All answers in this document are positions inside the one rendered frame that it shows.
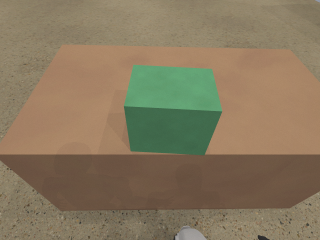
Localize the pedestal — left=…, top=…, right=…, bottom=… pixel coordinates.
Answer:
left=0, top=44, right=320, bottom=211

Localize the carton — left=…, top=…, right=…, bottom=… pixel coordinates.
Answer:
left=124, top=65, right=222, bottom=155

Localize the right robot thigh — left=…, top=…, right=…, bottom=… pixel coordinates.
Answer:
left=175, top=228, right=207, bottom=240

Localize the right robot shin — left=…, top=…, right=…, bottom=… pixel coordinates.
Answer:
left=179, top=226, right=191, bottom=232

